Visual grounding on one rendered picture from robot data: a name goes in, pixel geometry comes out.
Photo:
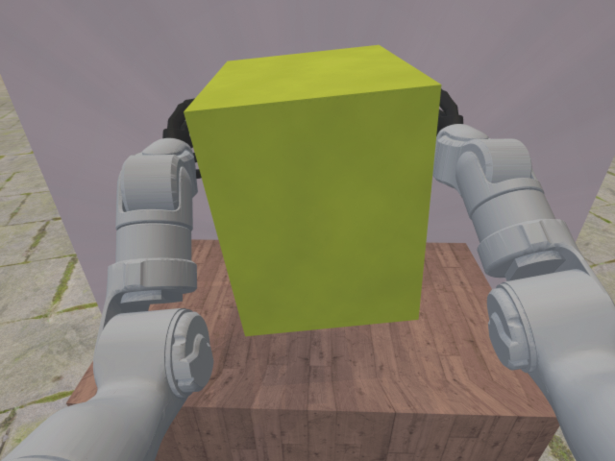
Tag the right robot hand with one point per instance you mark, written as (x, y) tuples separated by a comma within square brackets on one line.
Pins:
[(449, 115)]

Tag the right robot forearm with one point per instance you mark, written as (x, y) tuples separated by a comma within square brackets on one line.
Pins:
[(518, 233)]

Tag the left robot upper arm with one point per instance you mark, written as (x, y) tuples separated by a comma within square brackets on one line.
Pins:
[(146, 365)]

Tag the carton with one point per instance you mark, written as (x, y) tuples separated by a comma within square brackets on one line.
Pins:
[(318, 169)]

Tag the left robot forearm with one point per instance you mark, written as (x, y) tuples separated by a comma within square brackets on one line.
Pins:
[(154, 222)]

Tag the pedestal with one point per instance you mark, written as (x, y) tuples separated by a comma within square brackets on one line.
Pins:
[(431, 389)]

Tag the right robot upper arm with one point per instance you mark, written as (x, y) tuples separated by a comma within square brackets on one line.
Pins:
[(560, 329)]

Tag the left robot hand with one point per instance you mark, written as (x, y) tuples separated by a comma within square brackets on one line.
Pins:
[(177, 128)]

